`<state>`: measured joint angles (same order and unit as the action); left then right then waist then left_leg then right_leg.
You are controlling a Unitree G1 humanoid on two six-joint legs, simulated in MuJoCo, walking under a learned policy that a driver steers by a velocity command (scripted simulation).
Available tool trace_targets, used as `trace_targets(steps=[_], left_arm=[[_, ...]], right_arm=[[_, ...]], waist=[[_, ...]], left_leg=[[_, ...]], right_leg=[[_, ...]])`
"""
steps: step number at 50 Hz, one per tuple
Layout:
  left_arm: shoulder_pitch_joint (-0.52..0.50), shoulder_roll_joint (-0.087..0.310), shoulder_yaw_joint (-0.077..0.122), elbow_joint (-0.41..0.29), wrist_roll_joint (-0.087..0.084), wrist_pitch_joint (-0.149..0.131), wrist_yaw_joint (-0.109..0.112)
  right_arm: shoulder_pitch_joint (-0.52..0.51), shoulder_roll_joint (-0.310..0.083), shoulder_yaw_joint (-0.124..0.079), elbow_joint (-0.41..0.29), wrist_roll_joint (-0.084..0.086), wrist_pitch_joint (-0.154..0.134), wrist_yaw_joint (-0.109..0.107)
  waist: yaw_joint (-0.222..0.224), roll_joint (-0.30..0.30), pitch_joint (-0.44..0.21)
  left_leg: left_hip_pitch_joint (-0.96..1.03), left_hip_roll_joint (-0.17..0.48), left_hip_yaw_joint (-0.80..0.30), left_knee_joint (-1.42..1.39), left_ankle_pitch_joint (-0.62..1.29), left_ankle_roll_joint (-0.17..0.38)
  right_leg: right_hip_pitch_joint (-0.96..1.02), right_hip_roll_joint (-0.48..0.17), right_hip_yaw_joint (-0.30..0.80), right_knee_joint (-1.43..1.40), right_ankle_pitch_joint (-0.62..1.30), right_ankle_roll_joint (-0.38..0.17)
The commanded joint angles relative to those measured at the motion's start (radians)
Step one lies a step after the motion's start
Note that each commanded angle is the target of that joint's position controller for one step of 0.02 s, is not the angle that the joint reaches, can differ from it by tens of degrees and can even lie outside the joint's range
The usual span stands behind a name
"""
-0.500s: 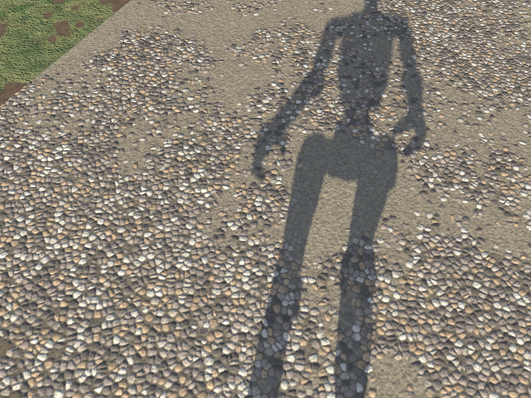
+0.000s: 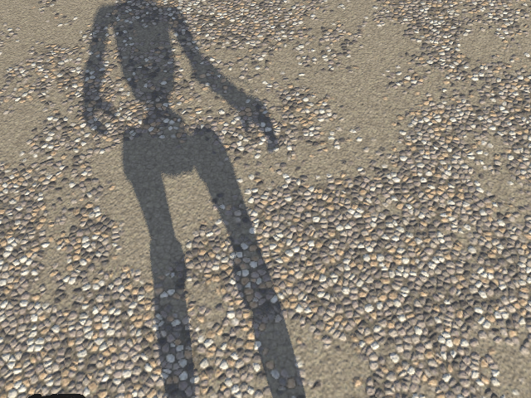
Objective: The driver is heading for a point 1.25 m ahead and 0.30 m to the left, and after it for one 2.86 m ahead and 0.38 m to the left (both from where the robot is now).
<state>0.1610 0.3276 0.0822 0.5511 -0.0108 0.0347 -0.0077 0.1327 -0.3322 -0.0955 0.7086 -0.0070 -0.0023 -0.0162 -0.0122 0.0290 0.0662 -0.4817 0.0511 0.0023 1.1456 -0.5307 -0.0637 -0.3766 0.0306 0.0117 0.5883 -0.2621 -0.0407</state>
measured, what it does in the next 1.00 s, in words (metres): walks ahead, turning left: left foot, then right foot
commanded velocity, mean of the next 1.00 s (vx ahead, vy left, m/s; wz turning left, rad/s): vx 0.55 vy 0.00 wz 0.37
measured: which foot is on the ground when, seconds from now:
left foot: up 0.00-0.38, down 0.40-0.80, up 0.82-1.00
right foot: down 0.00-0.38, up 0.40-0.78, down 0.80-1.00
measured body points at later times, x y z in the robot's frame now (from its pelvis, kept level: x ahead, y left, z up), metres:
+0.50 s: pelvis +0.13 +0.05 +0.00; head +0.13 +0.08 +0.45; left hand +0.33 +0.28 -0.09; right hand +0.13 -0.23 -0.10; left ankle +0.09 +0.13 -0.73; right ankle +0.08 -0.10 -0.66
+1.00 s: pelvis +0.45 +0.06 +0.01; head +0.50 +0.10 +0.45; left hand +0.46 +0.38 -0.09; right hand +0.72 -0.15 -0.08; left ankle +0.41 +0.16 -0.65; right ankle +0.49 -0.05 -0.73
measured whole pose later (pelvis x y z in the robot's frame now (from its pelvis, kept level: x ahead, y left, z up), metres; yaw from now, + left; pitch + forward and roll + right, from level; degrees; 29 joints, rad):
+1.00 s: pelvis +0.45 +0.06 +0.01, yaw +27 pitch +2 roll -3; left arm 0.17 0.29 0.06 0.68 0.00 -0.08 0.02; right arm 0.21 -0.37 -0.10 0.67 0.04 0.01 -0.02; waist 0.01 0.04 0.09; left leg -0.60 0.06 -0.01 1.17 -0.36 -0.04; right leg -0.19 0.00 -0.16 0.41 -0.24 -0.01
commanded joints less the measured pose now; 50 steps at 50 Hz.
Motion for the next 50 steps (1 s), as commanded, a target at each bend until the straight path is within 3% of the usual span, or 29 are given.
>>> trace_targets(steps=[1,5,7,10,16,17,18,19,20,21,22,23,24,27,30,34,36,37,38,39,40,41,42,43,44,45,47,49,50], left_arm=[[-0.036,0.166,0.049,-0.074,-0.016,-0.014,0.026],[-0.047,0.159,0.046,-0.074,0.001,-0.004,0.045],[-0.009,0.143,0.036,-0.054,-0.011,-0.01,0.044],[0.033,0.142,0.018,-0.019,0.006,-0.04,0.021],[0.026,0.143,0.007,0.012,-0.002,-0.092,0.001],[0.029,0.158,0.01,0.017,0.075,-0.074,-0.007],[-0.03,0.144,0.009,0.012,0.081,-0.067,-0.006],[-0.067,0.1,-0.002,0.003,0.092,-0.063,0.0],[-0.145,0.016,-0.028,-0.036,0.095,-0.07,0.003],[-0.142,-0.037,-0.05,-0.111,0.078,-0.087,-0.007],[-0.135,0.007,-0.044,-0.104,0.083,-0.102,-0.016],[-0.148,0.059,-0.03,-0.084,0.079,-0.112,-0.023],[-0.139,0.075,-0.026,-0.059,0.079,-0.114,-0.024],[-0.133,0.048,-0.036,-0.035,0.073,-0.086,-0.039],[-0.205,0.028,-0.049,-0.042,0.06,-0.074,-0.04],[-0.355,0.01,-0.066,-0.086,0.046,-0.086,-0.041],[-0.342,0.027,-0.063,-0.095,0.039,-0.094,-0.035],[-0.27,0.04,-0.057,-0.076,0.037,-0.099,-0.025],[-0.143,0.078,-0.04,-0.036,0.042,-0.105,-0.006],[0.035,0.119,-0.021,0.008,0.045,-0.112,0.015],[0.217,0.186,0.003,0.029,0.065,-0.118,0.04],[0.288,0.254,0.017,0.036,0.1,-0.114,0.047],[0.211,0.166,0.008,0.012,0.007,-0.133,0.044],[0.118,0.082,-0.008,-0.002,-0.003,-0.129,0.048],[0.083,0.055,-0.01,0.011,0.007,-0.127,0.047],[0.049,0.041,-0.01,0.025,0.021,-0.124,0.04],[-0.006,0.012,-0.012,0.052,0.021,-0.127,0.031],[-0.076,0.026,-0.003,0.079,0.005,-0.132,0.029],[-0.105,0.05,0.005,0.086,0.004,-0.131,0.03]], right_arm=[[-0.06,-0.095,-0.021,-0.103,-0.012,-0.018,-0.021],[0.006,-0.053,-0.004,-0.063,-0.003,-0.016,-0.012],[0.022,-0.044,0.007,-0.052,0.008,-0.019,0.006],[-0.011,-0.055,0.014,-0.073,0.027,-0.042,0.031],[0.037,-0.057,0.026,-0.085,0.047,-0.079,0.045],[0.108,-0.049,0.031,-0.054,-0.039,-0.041,0.073],[0.218,-0.049,0.023,-0.016,-0.033,-0.028,0.079],[0.367,-0.067,0.015,0.044,-0.023,-0.028,0.078],[0.514,-0.13,0.003,0.07,-0.034,-0.04,0.071],[0.418,-0.179,0.005,0.014,-0.025,-0.043,0.072],[0.325,-0.188,-0.011,-0.018,-0.025,-0.04,0.063],[0.296,-0.174,-0.015,-0.028,-0.024,-0.046,0.055],[0.315,-0.158,-0.014,-0.012,-0.018,-0.05,0.049],[0.371,-0.095,0.004,0.037,0.001,-0.063,0.033],[0.411,-0.097,-0.004,0.066,0.003,-0.058,0.027],[0.439,-0.102,-0.012,0.096,0.001,-0.057,0.023],[0.416,-0.111,-0.016,0.103,0.005,-0.06,0.018],[0.372,-0.125,-0.02,0.099,0.005,-0.06,0.018],[0.349,-0.149,-0.027,0.097,0.008,-0.063,0.019],[0.315,-0.177,-0.036,0.091,0.016,-0.068,0.025],[0.299,-0.123,-0.025,0.064,0.027,-0.08,0.029],[0.358,0.034,0.013,0.019,0.056,-0.075,0.013],[0.412,0.006,0.033,0.001,0.067,-0.064,-0.007],[0.332,-0.067,0.015,-0.009,0.064,-0.047,-0.015],[0.255,-0.102,0.001,-0.017,0.053,-0.033,-0.017],[0.233,-0.103,-0.007,-0.027,0.042,-0.023,-0.016],[0.203,-0.054,-0.004,-0.067,0.048,0.005,-0.007],[0.153,0.009,0.019,-0.117,0.046,0.021,0.005],[0.129,0.01,0.023,-0.135,0.037,0.021,0.012]], waist=[[-0.001,-0.117,-0.158],[-0.009,-0.129,-0.203],[0.017,-0.158,-0.24],[0.057,-0.233,-0.164],[0.04,-0.203,-0.045],[0.001,-0.178,-0.075],[-0.068,-0.124,-0.043],[-0.128,0.002,-0.022],[-0.19,0.246,-0.002],[-0.11,0.343,0.037],[-0.066,0.179,0.043],[-0.058,0.061,0.027],[-0.056,0.01,0.008],[-0.06,0.073,0.006],[-0.082,0.056,0.007],[-0.13,0.105,0.019],[-0.105,0.123,0.005],[-0.058,0.118,-0.012],[-0.002,0.092,-0.084],[0.092,0.062,-0.185],[0.165,0.012,-0.315],[0.13,-0.271,-0.468],[0.077,-0.383,-0.465],[0.082,-0.273,-0.312],[0.077,-0.157,-0.194],[0.044,-0.099,-0.156],[0.005,-0.137,-0.073],[-0.021,-0.162,-0.009],[-0.026,-0.149,-0.003]], left_leg=[[-0.206,-0.013,-0.093,0.002,0.127,0.003],[-0.093,-0.065,-0.078,-0.18,0.219,-0.029],[-0.044,-0.049,-0.056,-0.276,0.27,-0.02],[-0.018,-0.017,-0.021,-0.353,0.264,0.014],[-0.023,0.018,0.024,-0.441,0.185,0.135],[0.151,-0.05,0.101,-0.52,0.144,0.145],[0.293,-0.085,0.145,-0.549,0.186,0.151],[0.398,-0.091,0.084,-0.598,0.096,0.159],[0.475,0.106,-0.305,-0.763,-0.171,0.213],[0.52,0.224,-0.867,-1.037,-0.357,0.308],[0.526,0.293,-0.947,-1.073,-0.423,0.365],[0.498,0.262,-0.822,-1.022,-0.31,0.355],[0.472,0.204,-0.681,-0.985,-0.187,0.329],[0.425,0.092,-0.494,-1.01,0.046,0.297],[0.458,0.059,-0.451,-0.991,0.202,0.312],[0.429,0.041,-0.452,-0.961,0.385,0.309],[0.403,0.066,-0.472,-0.936,0.556,0.291],[0.364,0.049,-0.445,-0.872,0.762,0.257],[0.327,0.014,-0.405,-0.725,1.012,0.213],[0.259,-0.041,-0.361,-0.501,1.085,0.168],[0.123,-0.097,-0.325,-0.235,0.838,0.142],[-0.13,-0.21,-0.187,0.067,-0.048,0.125],[-0.232,-0.105,-0.229,0.215,-0.021,0.087],[-0.262,-0.046,-0.181,0.224,0.06,0.061],[-0.234,-0.009,-0.14,0.216,0.107,0.039],[-0.215,0.017,-0.122,0.208,0.127,0.029],[-0.19,0.055,-0.088,0.132,0.152,0.03],[-0.18,0.074,-0.054,-0.011,0.173,0.016],[-0.162,0.079,-0.04,-0.096,0.219,0.01]], right_leg=[[0.238,-0.23,0.34,-0.231,0.388,-0.194],[0.185,-0.185,0.311,-0.206,0.381,-0.18],[0.168,-0.175,0.326,-0.256,-0.105,-0.174],[0.111,-0.225,0.395,-0.324,-0.361,-0.18],[0.132,-0.291,0.336,-0.354,-0.392,-0.159],[0.043,-0.238,0.243,-0.358,-0.487,-0.12],[-0.063,-0.192,0.163,-0.271,-0.51,-0.093],[-0.15,-0.122,0.055,-0.047,-0.45,-0.069],[-0.34,-0.03,-0.09,0.405,-0.265,-0.017],[-0.627,0.078,-0.005,0.54,-0.264,0.012],[-0.674,-0.015,0.076,0.595,-0.16,0.015],[-0.616,-0.056,0.081,0.573,-0.065,0.028],[-0.541,-0.073,0.07,0.525,-0.034,0.041],[-0.41,-0.065,0.03,0.395,0.046,0.078],[-0.421,-0.036,0.001,0.273,0.082,0.097],[-0.318,0.007,-0.035,0.064,0.13,0.1],[-0.182,0.014,-0.027,-0.007,0.154,0.084],[-0.042,0.038,-0.031,-0.055,0.148,0.067],[0.157,0.07,-0.042,-0.073,0.12,0.044],[0.393,0.031,-0.015,-0.093,0.162,0.02],[0.634,-0.155,0.141,-0.1,-0.013,-0.012],[0.859,-0.516,0.571,-0.166,0.009,-0.079],[0.849,-0.505,0.779,-0.23,0.104,-0.15],[0.709,-0.474,0.572,-0.215,0.288,-0.151],[0.569,-0.409,0.355,-0.201,0.52,-0.136],[0.483,-0.36,0.248,-0.199,0.619,-0.121],[0.339,-0.305,0.094,-0.265,0.638,-0.107],[0.236,-0.309,0.001,-0.33,0.671,-0.125],[0.212,-0.311,-0.037,-0.346,0.677,-0.13]])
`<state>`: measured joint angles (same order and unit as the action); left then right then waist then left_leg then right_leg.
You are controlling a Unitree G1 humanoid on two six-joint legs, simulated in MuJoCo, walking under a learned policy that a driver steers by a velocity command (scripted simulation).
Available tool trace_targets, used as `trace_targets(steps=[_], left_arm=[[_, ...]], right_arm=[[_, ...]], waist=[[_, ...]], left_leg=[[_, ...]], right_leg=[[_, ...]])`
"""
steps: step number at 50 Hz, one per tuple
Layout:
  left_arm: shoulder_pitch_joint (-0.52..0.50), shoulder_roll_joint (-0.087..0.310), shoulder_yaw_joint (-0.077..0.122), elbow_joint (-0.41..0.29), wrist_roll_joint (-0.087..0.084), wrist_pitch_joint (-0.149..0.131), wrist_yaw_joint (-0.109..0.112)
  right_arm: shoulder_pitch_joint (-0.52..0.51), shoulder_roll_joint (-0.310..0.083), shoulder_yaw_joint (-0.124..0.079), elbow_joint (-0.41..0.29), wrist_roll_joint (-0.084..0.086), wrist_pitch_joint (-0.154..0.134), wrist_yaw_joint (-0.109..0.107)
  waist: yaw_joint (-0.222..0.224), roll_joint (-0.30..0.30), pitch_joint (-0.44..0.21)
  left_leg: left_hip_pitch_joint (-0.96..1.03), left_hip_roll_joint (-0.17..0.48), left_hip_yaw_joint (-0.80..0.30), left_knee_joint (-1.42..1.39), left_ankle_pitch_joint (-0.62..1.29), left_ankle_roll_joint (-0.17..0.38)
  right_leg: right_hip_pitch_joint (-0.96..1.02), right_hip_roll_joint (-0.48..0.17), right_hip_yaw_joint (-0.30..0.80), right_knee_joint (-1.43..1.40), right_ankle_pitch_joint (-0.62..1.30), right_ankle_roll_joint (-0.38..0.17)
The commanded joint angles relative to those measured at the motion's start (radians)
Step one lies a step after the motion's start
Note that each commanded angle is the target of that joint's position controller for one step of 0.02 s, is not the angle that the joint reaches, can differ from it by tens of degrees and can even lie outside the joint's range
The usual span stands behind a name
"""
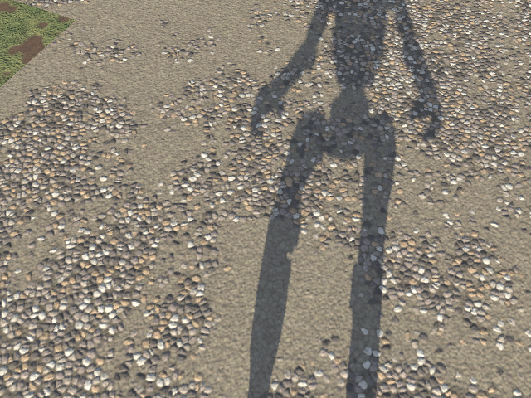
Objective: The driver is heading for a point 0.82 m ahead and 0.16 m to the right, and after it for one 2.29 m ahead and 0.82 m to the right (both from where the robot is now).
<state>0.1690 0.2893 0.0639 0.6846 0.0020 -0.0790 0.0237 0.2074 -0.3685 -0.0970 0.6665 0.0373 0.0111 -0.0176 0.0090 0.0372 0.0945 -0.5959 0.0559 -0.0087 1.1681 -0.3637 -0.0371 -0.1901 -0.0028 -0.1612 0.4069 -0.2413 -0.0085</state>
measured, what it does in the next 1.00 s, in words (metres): walks ahead, turning right: left foot, then right foot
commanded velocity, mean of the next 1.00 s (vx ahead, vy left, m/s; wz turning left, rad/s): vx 0.08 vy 0.00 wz -0.33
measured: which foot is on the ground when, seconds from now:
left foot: up 0.00-0.18, down 0.20-0.64, up 0.66-1.00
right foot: down 0.00-0.18, up 0.20-0.62, down 0.64-1.00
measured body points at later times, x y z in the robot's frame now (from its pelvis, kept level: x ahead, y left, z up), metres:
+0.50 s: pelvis +0.18 +0.00 +0.00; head +0.22 +0.01 +0.44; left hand +0.29 +0.29 -0.12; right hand +0.38 -0.24 -0.10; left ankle +0.24 +0.10 -0.74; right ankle +0.20 -0.14 -0.69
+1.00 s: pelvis +0.23 -0.05 +0.01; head +0.26 -0.10 +0.45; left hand +0.48 +0.17 -0.06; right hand +0.30 -0.38 -0.10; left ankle +0.35 +0.09 -0.69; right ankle +0.19 -0.12 -0.74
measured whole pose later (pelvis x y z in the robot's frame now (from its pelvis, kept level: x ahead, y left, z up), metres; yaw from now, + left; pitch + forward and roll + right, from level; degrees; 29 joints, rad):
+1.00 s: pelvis +0.23 -0.05 +0.01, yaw -25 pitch +4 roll +3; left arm 0.20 0.34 0.09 0.63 -0.03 0.04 0.05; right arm 0.02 -0.30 -0.09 0.70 0.01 -0.01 -0.02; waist 0.02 0.01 0.04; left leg -0.52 -0.06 -0.15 0.79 -0.28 -0.09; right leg -0.29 0.09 0.22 0.49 -0.24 -0.07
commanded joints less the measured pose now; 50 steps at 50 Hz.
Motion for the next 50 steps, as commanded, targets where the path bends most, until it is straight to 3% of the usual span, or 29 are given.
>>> trace_targets(steps=[1,3,6,8,9,10,11,12,13,14,15,16,17,19,23,27,31,32,33,34,35,36,37,38,40,43,47,48,50], left_arm=[[-0.136,0.113,0.032,-0.042,-0.014,-0.014,0.0],[-0.167,0.15,0.045,-0.033,-0.03,-0.008,0.0],[-0.127,0.197,0.058,-0.003,-0.059,-0.008,-0.008],[-0.111,0.22,0.064,0.002,-0.077,0.0,-0.011],[-0.086,0.198,0.053,0.01,-0.073,0.003,-0.015],[-0.002,0.128,0.025,0.012,-0.021,0.009,-0.023],[0.148,0.075,-0.01,0.018,0.007,0.017,-0.034],[0.097,0.194,0.008,0.064,-0.022,0.032,-0.043],[0.047,0.195,0.011,0.05,-0.058,0.047,-0.048],[0.002,0.167,0.004,0.045,-0.052,0.061,-0.037],[-0.004,0.146,0.0,0.056,-0.045,0.079,-0.022],[0.042,0.143,0.0,0.077,-0.041,0.098,-0.016],[0.076,0.145,0.005,0.086,-0.035,0.107,-0.009],[0.089,0.146,0.012,0.084,-0.027,0.114,0.005],[0.018,0.102,0.006,0.037,-0.027,0.131,0.002],[-0.003,0.103,0.015,0.002,-0.022,0.14,-0.02],[0.089,0.103,0.035,0.011,-0.019,0.147,-0.041],[0.137,0.143,0.053,0.023,-0.009,0.144,-0.033],[0.166,0.283,0.087,0.002,-0.007,0.134,-0.01],[0.147,0.327,0.086,-0.032,0.031,0.104,-0.018],[0.126,0.302,0.084,-0.035,0.037,0.077,-0.028],[0.088,0.282,0.083,-0.038,0.014,0.061,-0.025],[0.039,0.244,0.075,-0.048,-0.013,0.063,-0.017],[0.004,0.212,0.065,-0.06,-0.031,0.071,-0.006],[0.017,0.185,0.057,-0.077,-0.029,0.084,0.013],[0.051,0.201,0.066,-0.087,-0.029,0.096,0.027],[0.03,0.22,0.075,-0.117,-0.029,0.113,0.032],[0.038,0.217,0.075,-0.121,-0.034,0.114,0.031],[0.052,0.218,0.071,-0.126,-0.039,0.106,0.021]], right_arm=[[0.049,0.041,0.026,-0.097,-0.014,0.008,0.024],[0.045,0.025,0.025,-0.09,-0.018,0.01,0.049],[0.01,-0.029,0.007,-0.108,-0.028,0.012,0.072],[0.062,-0.089,-0.021,-0.107,-0.035,0.007,0.07],[0.136,-0.117,-0.038,-0.09,-0.04,0.001,0.059],[0.142,-0.175,-0.045,-0.101,-0.041,-0.004,0.034],[0.031,-0.22,-0.018,-0.174,-0.086,-0.015,0.018],[0.044,-0.094,0.018,-0.183,-0.077,-0.016,0.024],[0.018,-0.078,0.024,-0.147,-0.063,-0.02,0.034],[-0.031,-0.056,0.03,-0.124,-0.043,-0.025,0.037],[-0.077,-0.026,0.042,-0.106,-0.046,-0.027,0.032],[-0.114,-0.033,0.042,-0.095,-0.061,-0.029,0.028],[-0.145,-0.052,0.033,-0.093,-0.075,-0.031,0.021],[-0.157,-0.072,0.018,-0.087,-0.079,-0.03,0.0],[-0.156,-0.05,0.011,-0.061,-0.07,-0.015,-0.031],[-0.16,-0.047,0.0,-0.038,-0.063,-0.004,-0.034],[-0.189,-0.047,-0.013,-0.017,-0.02,0.005,-0.028],[-0.143,-0.014,-0.01,0.007,-0.013,0.009,-0.023],[-0.132,0.022,-0.003,-0.012,-0.049,0.014,-0.02],[-0.265,0.017,0.0,-0.08,-0.065,0.01,-0.027],[-0.287,-0.009,-0.007,-0.08,-0.053,0.008,-0.031],[-0.274,-0.017,-0.012,-0.074,-0.041,0.002,-0.035],[-0.251,-0.029,-0.018,-0.052,-0.049,-0.002,-0.043],[-0.238,-0.042,-0.023,-0.047,-0.055,-0.006,-0.047],[-0.221,-0.017,-0.019,-0.043,-0.049,-0.015,-0.036],[-0.232,0.014,-0.006,-0.043,-0.04,-0.024,-0.029],[-0.246,0.009,-0.005,-0.041,-0.034,-0.031,-0.018],[-0.235,0.004,-0.005,-0.038,-0.03,-0.036,-0.01],[-0.26,-0.009,-0.008,-0.047,-0.016,-0.054,0.011]], waist=[[-0.05,-0.141,-0.053],[-0.05,-0.123,-0.095],[-0.052,-0.093,-0.115],[-0.099,-0.078,-0.153],[-0.143,-0.032,-0.198],[-0.117,0.18,-0.247],[-0.006,0.322,-0.467],[-0.1,0.088,-0.605],[-0.082,0.067,-0.473],[-0.061,-0.007,-0.347],[-0.035,0.003,-0.269],[0.0,0.037,-0.23],[0.019,0.063,-0.21],[0.015,0.061,-0.213],[-0.014,0.059,-0.192],[-0.016,0.072,-0.175],[0.046,0.052,-0.186],[0.053,-0.047,-0.152],[0.027,-0.36,-0.099],[0.058,-0.367,-0.126],[0.06,-0.243,-0.147],[0.028,-0.199,-0.133],[0.003,-0.139,-0.138],[-0.014,-0.136,-0.149],[-0.016,-0.14,-0.207],[-0.001,-0.125,-0.223],[0.007,-0.173,-0.201],[0.012,-0.171,-0.221],[0.037,-0.206,-0.179]], left_leg=[[0.003,0.071,-0.011,-0.208,0.144,-0.013],[0.112,0.047,0.025,-0.37,0.319,0.014],[0.225,-0.019,0.065,-0.485,0.321,0.073],[0.344,-0.081,0.088,-0.57,0.301,0.128],[0.505,-0.109,0.08,-0.647,0.405,0.166],[0.708,0.044,-0.104,-0.647,0.932,0.233],[0.907,0.4,-0.562,-0.613,1.292,0.492],[0.855,0.387,-0.506,-0.668,1.143,0.489],[0.762,0.341,-0.407,-0.714,0.87,0.439],[0.636,0.279,-0.322,-0.751,0.677,0.361],[0.511,0.245,-0.249,-0.779,0.578,0.311],[0.371,0.208,-0.157,-0.814,0.574,0.29],[0.314,0.195,-0.103,-0.834,0.579,0.289],[0.325,0.209,-0.056,-0.845,0.594,0.304],[0.363,0.253,-0.014,-0.888,0.355,0.303],[0.399,0.285,0.041,-0.873,0.32,0.278],[0.407,0.268,0.128,-0.71,0.312,0.174],[0.329,0.197,0.181,-0.559,0.178,0.101],[0.049,0.056,0.258,-0.228,-0.194,-0.013],[-0.122,-0.085,0.05,-0.026,-0.343,-0.044],[-0.166,-0.073,-0.038,0.046,-0.284,-0.027],[-0.183,-0.061,-0.071,0.033,-0.178,-0.007],[-0.186,-0.044,-0.084,0.011,-0.1,-0.005],[-0.162,-0.041,-0.092,-0.014,-0.049,-0.01],[-0.115,-0.069,-0.097,-0.02,0.02,-0.025],[-0.11,-0.1,-0.11,-0.159,0.062,-0.046],[-0.04,-0.129,-0.128,-0.333,0.08,-0.062],[-0.009,-0.131,-0.128,-0.378,0.093,-0.059],[0.032,-0.128,-0.13,-0.473,0.085,-0.043]], right_leg=[[0.025,-0.266,0.087,-0.163,0.66,-0.158],[0.042,-0.237,0.0,-0.133,0.647,-0.128],[0.076,-0.242,-0.018,-0.03,0.738,-0.112],[0.093,-0.234,-0.028,0.139,0.806,-0.091],[0.032,-0.198,-0.038,0.295,0.718,-0.065],[-0.158,-0.112,-0.045,0.591,0.092,-0.008],[-0.369,0.01,0.088,0.967,-0.558,0.054],[-0.31,-0.034,0.258,0.999,-0.48,0.064],[-0.379,-0.065,0.245,0.947,-0.438,0.059],[-0.379,-0.101,0.243,0.842,-0.399,0.064],[-0.328,-0.117,0.25,0.759,-0.358,0.074],[-0.212,-0.104,0.217,0.726,-0.302,0.091],[-0.17,-0.085,0.185,0.698,-0.267,0.107],[-0.182,-0.077,0.159,0.674,-0.229,0.121],[-0.234,-0.118,0.149,0.588,-0.146,0.109],[-0.214,-0.117,0.105,0.485,-0.146,0.076],[-0.072,-0.06,0.045,0.209,-0.04,-0.003],[-0.005,-0.054,0.125,0.08,0.085,-0.054],[0.098,-0.294,0.512,-0.02,0.507,-0.17],[0.072,-0.375,0.758,-0.078,0.53,-0.345],[0.105,-0.354,0.691,-0.096,0.437,-0.337],[0.118,-0.299,0.623,-0.089,0.388,-0.283],[0.129,-0.264,0.573,-0.065,0.381,-0.235],[0.117,-0.242,0.539,-0.051,0.412,-0.212],[0.144,-0.206,0.514,-0.026,0.511,-0.202],[0.189,-0.175,0.53,-0.004,0.522,-0.195],[0.135,-0.143,0.599,0.009,0.401,-0.184],[0.114,-0.132,0.624,-0.02,0.196,-0.187],[0.048,-0.124,0.708,-0.095,-0.261,-0.201]])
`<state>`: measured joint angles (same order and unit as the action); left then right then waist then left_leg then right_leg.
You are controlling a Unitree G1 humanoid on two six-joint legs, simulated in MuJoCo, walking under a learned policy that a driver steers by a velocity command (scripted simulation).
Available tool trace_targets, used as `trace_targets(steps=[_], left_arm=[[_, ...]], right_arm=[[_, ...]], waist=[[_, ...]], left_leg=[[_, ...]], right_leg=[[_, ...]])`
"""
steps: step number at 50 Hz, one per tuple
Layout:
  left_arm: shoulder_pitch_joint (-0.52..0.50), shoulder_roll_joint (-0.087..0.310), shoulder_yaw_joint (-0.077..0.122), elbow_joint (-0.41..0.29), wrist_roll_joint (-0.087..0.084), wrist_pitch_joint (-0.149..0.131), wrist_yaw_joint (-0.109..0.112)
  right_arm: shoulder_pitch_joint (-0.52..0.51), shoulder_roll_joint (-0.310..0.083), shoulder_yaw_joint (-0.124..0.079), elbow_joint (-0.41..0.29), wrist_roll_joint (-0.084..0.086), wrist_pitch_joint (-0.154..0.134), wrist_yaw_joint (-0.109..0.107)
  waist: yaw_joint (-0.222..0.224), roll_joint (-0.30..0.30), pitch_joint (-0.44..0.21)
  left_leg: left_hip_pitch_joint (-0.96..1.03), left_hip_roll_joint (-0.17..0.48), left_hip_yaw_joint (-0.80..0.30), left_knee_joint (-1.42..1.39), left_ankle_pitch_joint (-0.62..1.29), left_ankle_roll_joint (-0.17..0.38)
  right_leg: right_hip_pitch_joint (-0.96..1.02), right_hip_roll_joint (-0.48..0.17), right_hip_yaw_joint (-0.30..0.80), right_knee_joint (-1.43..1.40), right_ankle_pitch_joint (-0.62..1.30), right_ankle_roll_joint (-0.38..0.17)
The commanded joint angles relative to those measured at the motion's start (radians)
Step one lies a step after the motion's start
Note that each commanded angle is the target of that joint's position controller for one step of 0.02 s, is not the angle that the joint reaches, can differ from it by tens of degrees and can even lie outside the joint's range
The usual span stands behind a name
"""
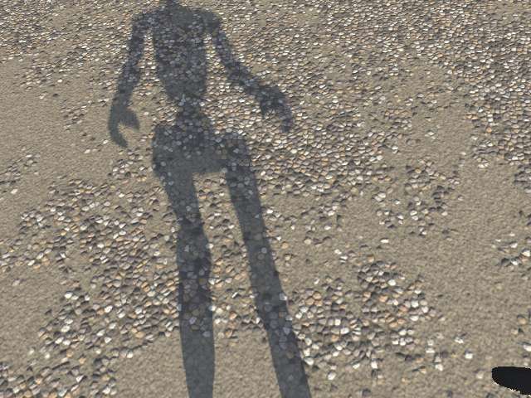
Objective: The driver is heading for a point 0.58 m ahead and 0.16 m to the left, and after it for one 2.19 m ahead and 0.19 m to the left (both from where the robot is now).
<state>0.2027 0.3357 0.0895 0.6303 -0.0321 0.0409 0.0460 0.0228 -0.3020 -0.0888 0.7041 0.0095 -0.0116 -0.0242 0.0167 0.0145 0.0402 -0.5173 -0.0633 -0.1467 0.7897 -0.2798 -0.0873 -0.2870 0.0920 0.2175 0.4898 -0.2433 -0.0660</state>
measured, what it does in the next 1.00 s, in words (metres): walks ahead, turning left: left foot, then right foot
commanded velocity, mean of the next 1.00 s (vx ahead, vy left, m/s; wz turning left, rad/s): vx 0.80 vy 0.00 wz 0.38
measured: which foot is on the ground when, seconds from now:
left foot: up 0.00-0.14, down 0.16-0.50, up 0.52-0.92, down 0.94-1.00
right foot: down 0.00-0.16, up 0.18-0.48, down 0.50-0.92, up 0.94-1.00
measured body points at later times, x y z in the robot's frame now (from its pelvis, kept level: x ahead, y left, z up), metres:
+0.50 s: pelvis +0.23 +0.00 -0.02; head +0.27 +0.01 +0.43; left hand +0.49 +0.22 -0.08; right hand +0.13 -0.28 -0.13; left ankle +0.07 +0.14 -0.74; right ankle +0.31 -0.12 -0.75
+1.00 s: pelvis +0.62 +0.11 -0.05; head +0.66 +0.13 +0.40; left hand +0.49 +0.35 -0.18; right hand +0.92 -0.02 -0.14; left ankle +0.68 +0.16 -0.74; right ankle +0.45 -0.11 -0.60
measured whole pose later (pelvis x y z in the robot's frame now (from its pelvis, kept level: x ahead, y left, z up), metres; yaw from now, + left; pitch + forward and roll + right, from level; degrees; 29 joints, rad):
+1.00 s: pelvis +0.62 +0.11 -0.05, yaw +28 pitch +1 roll +0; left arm 0.41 0.26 0.02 0.82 0.01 -0.06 0.01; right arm 0.08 -0.32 -0.03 0.69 -0.04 -0.01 0.03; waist 0.06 0.01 0.08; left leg -0.52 -0.12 0.13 0.78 -0.29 0.19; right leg -0.15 -0.06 -0.05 1.36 -0.37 0.01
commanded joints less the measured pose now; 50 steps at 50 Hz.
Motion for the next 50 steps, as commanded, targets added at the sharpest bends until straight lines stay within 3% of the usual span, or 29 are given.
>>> trace_targets(steps=[1,4,6,7,8,9,10,11,13,17,21,23,24,25,26,27,28,29,32,35,40,42,44,45,46,47,48,49,50], left_arm=[[0.02,0.178,0.045,-0.072,-0.003,-0.02,-0.007],[0.018,0.141,0.024,-0.071,0.008,-0.037,-0.02],[0.016,0.089,-0.002,-0.062,0.017,-0.048,-0.026],[0.023,0.054,-0.015,-0.061,0.024,-0.056,-0.028],[0.005,-0.012,-0.04,-0.072,0.03,-0.067,-0.032],[-0.049,0.037,-0.019,-0.133,0.075,-0.065,-0.054],[-0.14,0.077,-0.016,-0.146,0.095,-0.069,-0.058],[-0.158,0.096,-0.013,-0.139,0.099,-0.079,-0.067],[-0.141,0.095,-0.014,-0.123,0.116,-0.098,-0.084],[-0.212,0.024,-0.051,-0.147,0.092,-0.096,-0.107],[-0.256,0.005,-0.064,-0.159,0.065,-0.104,-0.102],[-0.12,0.043,-0.045,-0.113,0.06,-0.111,-0.075],[0.011,0.093,-0.022,-0.071,0.073,-0.117,-0.054],[0.193,0.176,0.008,-0.044,0.089,-0.12,-0.03],[0.302,0.269,0.027,-0.03,0.113,-0.116,-0.018],[0.204,0.219,0.021,-0.029,0.104,-0.105,-0.015],[0.136,0.121,-0.005,-0.037,0.1,-0.104,-0.019],[0.124,0.076,-0.017,-0.021,0.094,-0.108,-0.025],[0.157,0.033,-0.03,0.041,0.076,-0.128,-0.031],[0.195,0.007,-0.036,0.09,0.064,-0.149,-0.044],[0.162,0.038,-0.034,0.142,0.064,-0.166,-0.036],[0.209,0.1,-0.023,0.16,0.063,-0.164,-0.03],[0.193,0.182,-0.002,0.153,0.069,-0.137,-0.018],[0.146,0.208,0.004,0.133,0.072,-0.122,-0.016],[0.137,0.181,-0.004,0.131,0.078,-0.118,-0.022],[0.161,0.051,-0.033,0.111,0.08,-0.126,-0.042],[0.298,0.044,-0.052,0.032,0.026,-0.134,-0.035],[0.168,0.113,-0.043,0.046,0.032,-0.14,-0.024],[0.18,0.088,-0.05,0.057,0.019,-0.135,-0.022]], right_arm=[[-0.088,-0.083,-0.019,-0.091,0.017,-0.045,0.025],[-0.028,-0.099,-0.026,-0.072,0.024,-0.087,0.04],[0.076,-0.08,-0.026,-0.032,0.021,-0.11,0.045],[0.152,-0.083,-0.028,-0.005,0.015,-0.117,0.044],[0.281,-0.116,-0.032,0.018,0.0,-0.126,0.043],[0.357,-0.254,-0.048,0.048,-0.122,-0.085,0.044],[0.352,-0.21,-0.047,0.053,-0.092,-0.067,0.055],[0.324,-0.174,-0.034,0.044,-0.051,-0.059,0.06],[0.346,-0.152,-0.019,0.053,-0.029,-0.062,0.06],[0.391,-0.15,-0.019,0.088,-0.025,-0.06,0.04],[0.409,-0.16,-0.03,0.106,-0.024,-0.048,0.04],[0.38,-0.178,-0.035,0.106,-0.015,-0.055,0.042],[0.37,-0.179,-0.036,0.105,-0.007,-0.066,0.046],[0.33,-0.154,-0.028,0.083,0.005,-0.082,0.051],[0.365,-0.023,0.006,0.026,0.033,-0.088,0.045],[0.339,-0.07,0.008,0.024,0.015,-0.064,0.034],[0.282,-0.092,0.002,0.029,-0.011,-0.049,0.039],[0.263,-0.076,0.006,0.032,-0.025,-0.042,0.054],[0.208,-0.035,0.018,0.013,-0.044,-0.008,0.091],[0.094,-0.018,0.032,-0.048,-0.044,0.008,0.11],[-0.097,-0.021,0.067,-0.143,-0.041,0.004,0.142],[-0.085,-0.028,0.071,-0.138,-0.036,0.004,0.139],[0.115,-0.089,0.05,-0.084,-0.031,0.002,0.119],[0.326,-0.138,0.025,-0.024,-0.032,0.0,0.104],[0.501,-0.184,-0.003,0.047,-0.044,0.001,0.08],[0.418,-0.257,-0.028,0.052,-0.037,0.009,0.053],[0.354,-0.33,-0.032,-0.023,-0.063,0.01,0.044],[0.363,-0.255,-0.028,-0.03,-0.047,0.008,0.031],[0.31,-0.215,-0.012,-0.003,-0.047,-0.005,0.018]], waist=[[0.035,-0.209,-0.098],[0.025,-0.232,-0.09],[-0.022,-0.202,-0.086],[-0.047,-0.172,-0.092],[-0.094,-0.041,-0.114],[-0.109,0.252,-0.04],[-0.125,0.154,0.099],[-0.095,0.075,0.107],[-0.079,0.083,0.037],[-0.089,0.149,0.042],[-0.091,0.159,0.026],[-0.006,0.123,-0.034],[0.063,0.062,-0.113],[0.172,-0.036,-0.231],[0.175,-0.308,-0.389],[0.114,-0.244,-0.296],[0.091,-0.12,-0.166],[0.073,-0.073,-0.094],[0.036,-0.143,0.022],[0.016,-0.115,0.06],[-0.018,-0.056,0.141],[-0.035,-0.066,0.082],[-0.159,-0.121,-0.062],[-0.26,-0.139,-0.169],[-0.317,-0.078,-0.236],[-0.191,0.198,-0.186],[-0.097,0.235,-0.433],[-0.159,-0.007,-0.386],[-0.08,-0.039,-0.198]], left_leg=[[-0.032,-0.01,0.007,-0.133,-0.02,0.016],[0.131,0.015,0.044,-0.231,-0.02,0.042],[0.316,0.033,0.101,-0.333,0.071,0.075],[0.43,0.059,0.074,-0.349,0.038,0.102],[0.566,0.192,-0.131,-0.415,-0.141,0.167],[0.611,0.368,-0.621,-0.617,-0.651,0.298],[0.555,0.43,-0.757,-0.66,-0.667,0.348],[0.537,0.39,-0.651,-0.624,-0.582,0.336],[0.492,0.279,-0.471,-0.613,-0.402,0.29],[0.373,0.172,-0.324,-0.639,-0.165,0.303],[0.277,0.167,-0.304,-0.619,-0.01,0.295],[0.194,0.156,-0.278,-0.503,0.259,0.258],[0.124,0.103,-0.223,-0.317,0.398,0.231],[-0.021,0.042,-0.141,-0.031,0.328,0.198],[-0.217,-0.055,-0.018,0.284,-0.21,0.176],[-0.286,0.025,0.029,0.444,-0.157,0.184],[-0.31,0.076,0.046,0.483,-0.074,0.189],[-0.302,0.113,0.058,0.469,-0.028,0.184],[-0.332,0.167,0.081,0.455,0.008,0.171],[-0.426,0.177,0.095,0.476,0.075,0.169],[-0.206,0.134,0.269,0.111,0.24,0.209],[-0.031,0.038,0.359,0.03,0.233,0.252],[0.193,-0.035,0.355,0.017,0.136,0.289],[0.428,-0.056,0.31,0.004,0.09,0.319],[0.729,-0.034,0.193,-0.112,0.093,0.351],[0.851,0.151,-0.063,-0.167,0.162,0.342],[1.068,0.444,-0.576,-0.316,0.372,0.516],[0.949,0.414,-0.53,-0.398,0.439,0.48],[0.728,0.409,-0.376,-0.408,0.612,0.453]], right_leg=[[0.125,-0.219,0.365,-0.195,-0.342,-0.151],[0.066,-0.211,0.357,-0.169,-0.351,-0.147],[-0.016,-0.185,0.305,-0.116,-0.37,-0.125],[-0.084,-0.153,0.263,-0.034,-0.382,-0.102],[-0.206,-0.07,0.142,0.237,-0.36,-0.055],[-0.512,0.084,-0.041,0.44,-0.372,-0.024],[-0.662,0.008,-0.025,0.564,-0.296,-0.019],[-0.666,-0.057,-0.062,0.59,-0.185,-0.001],[-0.542,-0.104,-0.115,0.534,-0.09,0.04],[-0.369,-0.08,-0.2,0.331,-0.048,0.098],[-0.106,-0.028,-0.235,0.09,0.001,0.105],[0.189,-0.012,-0.234,-0.008,0.06,0.082],[0.401,-0.035,-0.215,-0.013,0.047,0.063],[0.634,-0.197,-0.072,-0.031,-0.126,0.021],[0.792,-0.512,0.39,-0.207,-0.612,-0.042],[0.611,-0.549,0.543,-0.248,-0.681,-0.068],[0.498,-0.5,0.403,-0.225,-0.561,-0.06],[0.414,-0.454,0.253,-0.245,-0.398,-0.058],[0.312,-0.375,0.006,-0.314,-0.152,-0.028],[0.321,-0.371,-0.148,-0.341,0.099,-0.023],[0.174,-0.292,-0.448,-0.427,0.48,0.022],[0.236,-0.298,-0.487,-0.317,1.034,0.036],[0.3,-0.334,-0.482,-0.011,1.365,0.041],[0.237,-0.354,-0.458,0.243,1.378,0.028],[0.04,-0.311,-0.448,0.559,1.018,0.029],[-0.247,-0.115,-0.433,0.969,-0.192,0.056],[-0.48,-0.089,-0.227,1.216,-0.282,0.066],[-0.488,-0.126,-0.17,1.186,-0.129,0.068],[-0.455,-0.161,-0.191,1.117,-0.095,0.069]])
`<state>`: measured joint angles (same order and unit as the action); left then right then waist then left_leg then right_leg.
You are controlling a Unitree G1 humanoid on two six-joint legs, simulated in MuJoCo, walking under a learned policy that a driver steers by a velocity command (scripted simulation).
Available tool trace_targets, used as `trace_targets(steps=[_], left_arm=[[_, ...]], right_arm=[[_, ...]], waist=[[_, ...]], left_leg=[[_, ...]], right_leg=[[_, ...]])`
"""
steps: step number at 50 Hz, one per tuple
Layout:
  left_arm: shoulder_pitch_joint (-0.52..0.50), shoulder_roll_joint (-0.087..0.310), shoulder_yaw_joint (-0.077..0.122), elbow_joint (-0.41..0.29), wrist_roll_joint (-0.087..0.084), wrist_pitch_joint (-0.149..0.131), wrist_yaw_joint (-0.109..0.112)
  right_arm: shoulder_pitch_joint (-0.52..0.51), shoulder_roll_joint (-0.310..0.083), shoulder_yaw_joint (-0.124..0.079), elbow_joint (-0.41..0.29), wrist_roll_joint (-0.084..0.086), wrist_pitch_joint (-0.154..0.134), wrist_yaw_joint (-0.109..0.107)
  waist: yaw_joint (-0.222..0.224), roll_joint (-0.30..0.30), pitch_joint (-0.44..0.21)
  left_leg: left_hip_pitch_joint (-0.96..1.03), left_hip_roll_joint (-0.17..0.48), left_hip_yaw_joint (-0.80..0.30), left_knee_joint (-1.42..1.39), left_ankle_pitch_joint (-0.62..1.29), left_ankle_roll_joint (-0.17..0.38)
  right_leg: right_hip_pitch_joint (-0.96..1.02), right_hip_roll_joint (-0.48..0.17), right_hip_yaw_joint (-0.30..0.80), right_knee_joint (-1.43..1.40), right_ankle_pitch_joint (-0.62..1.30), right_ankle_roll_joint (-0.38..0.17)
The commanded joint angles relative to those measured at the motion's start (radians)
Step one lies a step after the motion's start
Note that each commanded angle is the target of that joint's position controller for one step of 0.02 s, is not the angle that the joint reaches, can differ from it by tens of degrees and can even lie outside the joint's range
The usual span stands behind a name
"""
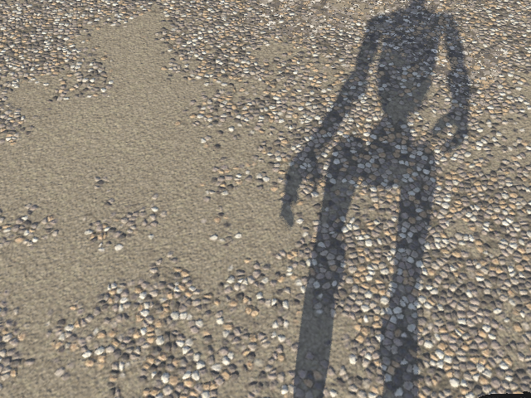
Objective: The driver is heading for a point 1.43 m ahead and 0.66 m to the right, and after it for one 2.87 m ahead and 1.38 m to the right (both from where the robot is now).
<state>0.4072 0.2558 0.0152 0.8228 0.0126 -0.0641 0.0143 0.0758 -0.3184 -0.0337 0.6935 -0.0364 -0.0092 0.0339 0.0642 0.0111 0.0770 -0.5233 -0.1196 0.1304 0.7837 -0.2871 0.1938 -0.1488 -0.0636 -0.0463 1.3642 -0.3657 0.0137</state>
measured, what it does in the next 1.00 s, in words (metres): walks ahead, turning right: right foot, then left foot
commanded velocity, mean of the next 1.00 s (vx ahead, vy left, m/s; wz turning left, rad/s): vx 0.17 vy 0.00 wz -0.69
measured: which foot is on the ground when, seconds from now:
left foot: down 0.00-0.34, up 0.36-0.76, down 0.78-1.00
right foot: up 0.00-0.32, down 0.34-0.78, up 0.80-1.00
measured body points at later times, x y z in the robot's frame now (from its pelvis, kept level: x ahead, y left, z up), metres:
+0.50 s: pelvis +0.30 -0.03 +0.03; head +0.35 -0.03 +0.48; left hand +0.46 +0.22 -0.08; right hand +0.47 -0.32 -0.04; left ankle +0.32 +0.13 -0.60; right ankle +0.39 -0.09 -0.69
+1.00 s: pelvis +0.42 +0.03 +0.05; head +0.46 +0.01 +0.49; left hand +0.75 +0.13 -0.04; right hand +0.35 -0.28 -0.04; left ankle +0.53 +0.09 -0.69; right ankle +0.33 -0.07 -0.61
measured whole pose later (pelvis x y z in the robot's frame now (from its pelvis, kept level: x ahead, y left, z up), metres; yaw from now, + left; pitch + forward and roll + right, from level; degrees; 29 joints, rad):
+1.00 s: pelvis +0.42 +0.03 +0.05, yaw -46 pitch +1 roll +1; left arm 0.21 0.37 0.10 0.57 -0.03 0.07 0.01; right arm 0.10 -0.26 -0.06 0.67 -0.02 0.01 -0.06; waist 0.00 -0.05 0.07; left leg -0.27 0.00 0.05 0.43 -0.18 0.02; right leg -0.60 -0.03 0.07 1.17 -0.36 0.11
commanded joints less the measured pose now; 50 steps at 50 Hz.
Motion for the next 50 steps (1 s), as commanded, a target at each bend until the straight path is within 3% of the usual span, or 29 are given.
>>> trace_targets(steps=[1,2,3,4,7,8,11,13,15,16,17,18,19,20,21,22,24,27,29,34,37,38,39,40,41,42,44,46,50], left_arm=[[-0.032,0.144,0.017,-0.112,-0.006,-0.019,0.007],[0.014,0.126,0.015,-0.078,-0.001,0.004,-0.001],[0.023,0.192,0.054,-0.064,-0.088,-0.007,0.009],[0.018,0.174,0.054,-0.064,-0.092,0.0,0.01],[-0.071,0.081,0.041,-0.093,-0.052,-0.006,0.001],[-0.101,0.06,0.035,-0.103,-0.038,-0.017,-0.012],[-0.181,0.047,0.038,-0.121,-0.034,-0.037,-0.049],[-0.119,0.063,0.051,-0.124,-0.034,-0.028,-0.074],[0.049,0.145,0.089,-0.109,-0.03,-0.002,-0.076],[0.224,0.21,0.118,-0.076,-0.031,0.011,-0.063],[0.286,0.203,0.112,-0.042,-0.035,0.016,-0.039],[0.14,0.214,0.09,-0.101,0.027,-0.003,-0.029],[0.005,0.281,0.099,-0.199,0.061,-0.017,-0.027],[-0.131,0.269,0.111,-0.274,0.033,-0.006,-0.027],[-0.191,0.218,0.099,-0.289,-0.014,0.006,-0.023],[-0.202,0.193,0.089,-0.295,-0.035,0.013,-0.019],[-0.218,0.19,0.095,-0.301,-0.033,0.032,-0.008],[-0.16,0.212,0.112,-0.284,-0.027,0.064,0.02],[-0.165,0.223,0.121,-0.289,-0.036,0.088,0.035],[-0.202,0.201,0.125,-0.317,-0.036,0.117,0.035],[-0.249,0.192,0.123,-0.339,-0.041,0.119,0.027],[-0.248,0.168,0.114,-0.346,-0.044,0.12,0.024],[-0.158,0.107,0.095,-0.335,-0.033,0.123,0.019],[-0.147,0.159,0.107,-0.367,-0.037,0.112,0.008],[-0.162,0.252,0.129,-0.349,-0.032,0.102,0.001],[-0.167,0.277,0.138,-0.324,-0.04,0.106,0.0],[-0.141,0.231,0.125,-0.3,-0.034,0.125,0.004],[-0.18,0.188,0.105,-0.323,-0.043,0.125,-0.001],[-0.265,0.161,0.089,-0.363,-0.043,0.116,-0.003]], right_arm=[[0.216,-0.138,-0.047,0.021,0.001,-0.029,-0.04],[0.17,-0.107,-0.034,0.016,-0.001,-0.047,-0.041],[0.107,-0.064,-0.03,-0.013,0.038,-0.083,-0.021],[0.083,-0.063,-0.029,0.007,0.048,-0.102,-0.014],[0.043,-0.06,-0.03,0.03,0.021,-0.12,-0.036],[0.013,-0.053,-0.028,0.024,0.023,-0.116,-0.052],[0.099,-0.071,-0.028,0.03,0.03,-0.088,-0.102],[0.116,-0.097,-0.034,0.025,0.03,-0.06,-0.127],[0.039,-0.104,-0.045,-0.018,0.035,-0.037,-0.137],[-0.048,-0.097,-0.046,-0.053,0.043,-0.034,-0.129],[-0.1,-0.017,-0.027,-0.067,0.04,-0.035,-0.096],[0.051,0.102,-0.001,-0.092,0.013,-0.038,-0.06],[0.227,0.023,0.002,-0.089,0.028,-0.049,-0.037],[0.165,-0.093,-0.017,-0.1,0.042,-0.05,-0.031],[0.089,-0.112,-0.031,-0.109,0.034,-0.042,-0.036],[0.057,-0.096,-0.029,-0.117,0.022,-0.029,-0.044],[0.035,-0.073,-0.031,-0.12,0.023,-0.008,-0.05],[-0.002,-0.011,-0.019,-0.108,0.024,-0.013,-0.064],[-0.014,-0.016,-0.021,-0.1,0.038,-0.011,-0.07],[-0.075,-0.033,-0.038,-0.094,0.047,-0.026,-0.064],[-0.012,-0.067,-0.059,-0.065,0.047,-0.049,-0.049],[0.022,-0.088,-0.07,-0.049,0.043,-0.052,-0.049],[0.0,-0.144,-0.08,-0.068,0.027,-0.041,-0.055],[-0.006,-0.169,-0.084,-0.072,-0.013,-0.028,-0.054],[-0.028,-0.122,-0.082,-0.09,-0.008,-0.027,-0.059],[-0.059,-0.074,-0.069,-0.103,0.006,-0.021,-0.069],[-0.074,-0.062,-0.058,-0.111,0.028,-0.005,-0.087],[-0.037,-0.075,-0.057,-0.1,0.018,0.005,-0.098],[0.049,-0.113,-0.071,-0.075,0.01,0.015,-0.096]], waist=[[-0.08,-0.112,-0.137],[-0.035,-0.122,-0.096],[-0.038,-0.098,-0.113],[-0.011,-0.056,-0.108],[-0.009,0.032,-0.036],[-0.015,0.034,-0.018],[-0.087,-0.003,-0.072],[-0.063,0.067,-0.14],[0.038,0.142,-0.199],[0.149,0.091,-0.233],[0.182,-0.161,-0.16],[-0.012,-0.348,-0.148],[-0.064,-0.238,-0.423],[-0.072,-0.063,-0.352],[-0.102,0.094,-0.21],[-0.112,0.142,-0.175],[-0.116,0.063,-0.11],[-0.075,-0.014,-0.183],[-0.062,-0.065,-0.236],[-0.024,-0.18,-0.206],[-0.058,-0.21,-0.203],[-0.065,-0.159,-0.22],[-0.01,0.038,-0.264],[0.015,0.261,-0.226],[-0.003,0.216,-0.186],[-0.011,0.144,-0.157],[-0.021,0.084,-0.114],[-0.047,0.092,-0.089],[-0.111,0.129,-0.132]], left_leg=[[0.545,0.427,-0.54,-0.408,0.72,0.14],[0.413,0.405,-0.419,-0.434,0.788,0.109],[0.369,0.388,-0.375,-0.468,0.733,0.076],[0.344,0.361,-0.321,-0.489,0.737,0.034],[0.224,0.25,-0.091,-0.558,0.969,-0.068],[0.213,0.199,-0.021,-0.55,0.951,-0.099],[0.368,0.154,0.056,-0.444,0.894,-0.173],[0.44,0.186,0.073,-0.327,1.008,-0.205],[0.382,0.229,0.061,-0.139,1.135,-0.224],[0.293,0.216,0.047,0.106,0.998,-0.238],[0.15,0.067,0.044,0.49,0.077,-0.258],[-0.142,-0.063,-0.119,0.846,-0.442,-0.293],[-0.178,-0.051,-0.332,0.939,-0.364,-0.292],[-0.169,-0.003,-0.348,0.835,-0.257,-0.24],[-0.181,0.036,-0.321,0.729,-0.189,-0.227],[-0.148,0.059,-0.314,0.638,-0.159,-0.225],[-0.069,0.078,-0.307,0.401,-0.134,-0.244],[-0.006,0.046,-0.275,0.175,-0.085,-0.291],[0.017,0.037,-0.286,0.089,-0.007,-0.303],[0.076,0.021,-0.303,-0.115,0.039,-0.281],[0.212,0.043,-0.301,-0.354,0.122,-0.242],[0.332,0.122,-0.328,-0.455,0.217,-0.207],[0.48,0.344,-0.51,-0.447,0.292,-0.11],[0.447,0.49,-0.714,-0.481,0.374,0.035],[0.413,0.506,-0.704,-0.492,0.315,0.066],[0.385,0.434,-0.575,-0.474,0.231,0.028],[0.351,0.352,-0.427,-0.463,0.208,-0.013],[0.353,0.327,-0.327,-0.486,0.27,-0.005],[0.493,0.381,-0.26,-0.49,0.351,0.038]], right_leg=[[-0.519,-0.033,0.091,0.142,0.015,-0.012],[-0.427,-0.032,0.117,0.076,-0.001,-0.01],[-0.392,-0.07,0.182,0.036,-0.01,-0.004],[-0.38,-0.083,0.185,-0.063,0.024,-0.001],[-0.326,-0.029,0.088,-0.314,0.195,0.01],[-0.314,-0.01,0.036,-0.419,0.301,0.018],[-0.314,0.09,-0.09,-0.717,0.616,0.035],[-0.232,0.145,-0.131,-0.768,0.619,0.028],[-0.044,0.175,-0.111,-0.735,0.475,-0.034],[0.118,0.149,-0.041,-0.797,0.5,-0.091],[0.194,0.067,0.064,-0.94,0.739,-0.146],[0.281,-0.07,0.422,-0.776,1.23,-0.289],[0.358,-0.266,0.794,-0.946,0.977,-0.466],[0.228,-0.243,0.802,-1.04,0.555,-0.455],[0.071,-0.178,0.735,-1.091,0.28,-0.397],[-0.029,-0.141,0.707,-1.12,0.156,-0.361],[-0.148,-0.032,0.583,-1.115,0.181,-0.298],[-0.116,0.02,0.5,-1.035,0.482,-0.267],[-0.08,0.03,0.501,-1.008,0.446,-0.232],[-0.065,0.055,0.577,-0.981,0.26,-0.172],[-0.069,0.075,0.63,-0.908,0.261,-0.14],[-0.13,0.12,0.595,-0.826,0.099,-0.109],[-0.263,0.217,0.452,-0.61,-0.227,-0.066],[-0.435,0.269,0.306,-0.397,-0.309,-0.014],[-0.495,0.175,0.267,-0.249,-0.222,0.03],[-0.498,0.14,0.246,-0.197,-0.138,0.046],[-0.521,0.112,0.194,-0.076,-0.041,0.07],[-0.545,0.07,0.116,-0.094,0.006,0.083],[-0.578,-0.009,0.081,-0.229,0.016,0.112]])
